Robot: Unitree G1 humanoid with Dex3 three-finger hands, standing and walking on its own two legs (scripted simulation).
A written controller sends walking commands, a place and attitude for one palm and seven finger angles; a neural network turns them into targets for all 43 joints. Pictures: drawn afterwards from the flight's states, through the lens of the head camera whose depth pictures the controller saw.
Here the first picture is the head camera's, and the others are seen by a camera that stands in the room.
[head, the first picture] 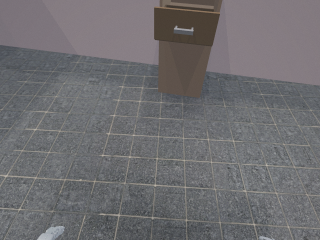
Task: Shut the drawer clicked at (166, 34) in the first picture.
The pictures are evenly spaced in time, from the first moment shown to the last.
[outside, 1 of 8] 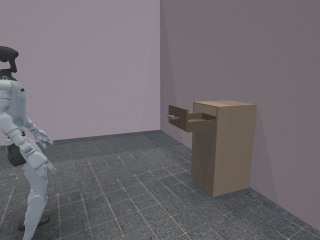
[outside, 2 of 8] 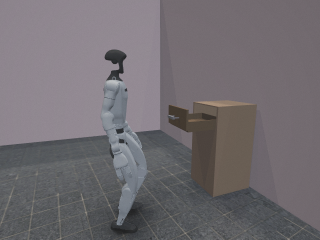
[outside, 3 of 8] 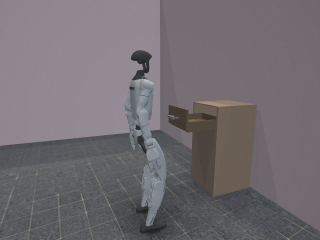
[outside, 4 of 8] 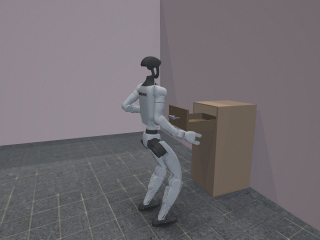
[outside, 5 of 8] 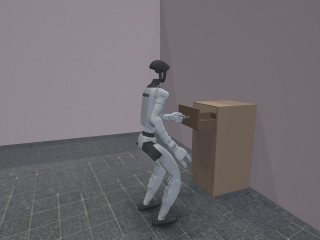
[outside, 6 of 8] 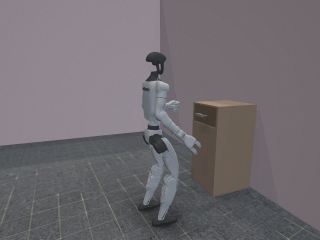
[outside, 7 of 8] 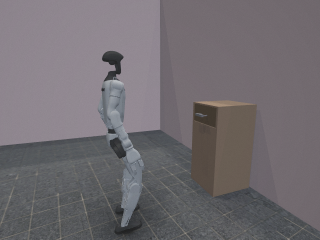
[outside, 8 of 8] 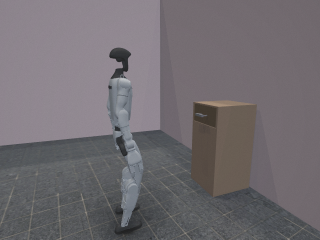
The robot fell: no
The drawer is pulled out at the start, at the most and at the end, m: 0.30 0.30 0.00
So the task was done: yes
